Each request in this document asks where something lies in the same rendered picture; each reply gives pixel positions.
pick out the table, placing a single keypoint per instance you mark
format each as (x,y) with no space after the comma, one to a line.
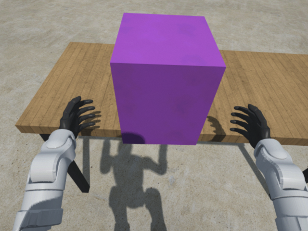
(275,83)

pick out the carton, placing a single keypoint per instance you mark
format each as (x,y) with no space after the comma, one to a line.
(166,70)

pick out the robot right hand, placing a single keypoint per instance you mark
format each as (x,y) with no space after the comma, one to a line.
(256,125)

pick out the robot right forearm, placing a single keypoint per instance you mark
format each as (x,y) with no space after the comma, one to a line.
(286,183)

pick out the robot left hand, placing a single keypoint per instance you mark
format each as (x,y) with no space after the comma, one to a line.
(71,116)

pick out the robot left forearm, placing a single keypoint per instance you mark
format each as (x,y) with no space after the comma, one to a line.
(41,206)

